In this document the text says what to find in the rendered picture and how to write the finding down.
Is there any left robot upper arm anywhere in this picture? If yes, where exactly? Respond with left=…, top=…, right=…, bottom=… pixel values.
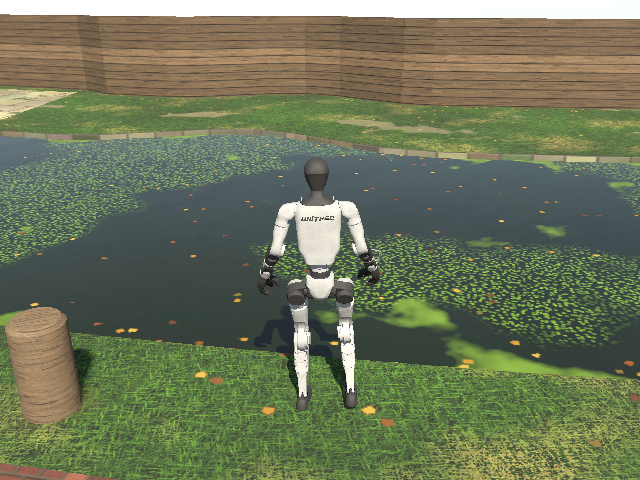
left=269, top=202, right=297, bottom=257

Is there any right robot thigh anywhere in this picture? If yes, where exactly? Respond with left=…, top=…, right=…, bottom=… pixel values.
left=334, top=278, right=354, bottom=342

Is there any humanoid robot head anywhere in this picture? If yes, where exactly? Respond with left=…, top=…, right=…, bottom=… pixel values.
left=300, top=158, right=335, bottom=206

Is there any left robot forearm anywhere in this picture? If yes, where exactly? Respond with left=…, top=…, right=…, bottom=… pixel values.
left=260, top=241, right=279, bottom=279

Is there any robot left hand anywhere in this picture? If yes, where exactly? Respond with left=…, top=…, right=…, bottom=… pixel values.
left=257, top=273, right=280, bottom=296

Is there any right robot forearm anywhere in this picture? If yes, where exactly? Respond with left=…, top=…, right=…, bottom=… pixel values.
left=359, top=239, right=378, bottom=272

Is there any right robot upper arm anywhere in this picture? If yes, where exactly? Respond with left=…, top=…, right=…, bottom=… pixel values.
left=338, top=201, right=368, bottom=255

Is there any robot right hand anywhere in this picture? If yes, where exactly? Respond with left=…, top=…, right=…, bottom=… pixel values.
left=357, top=266, right=380, bottom=286

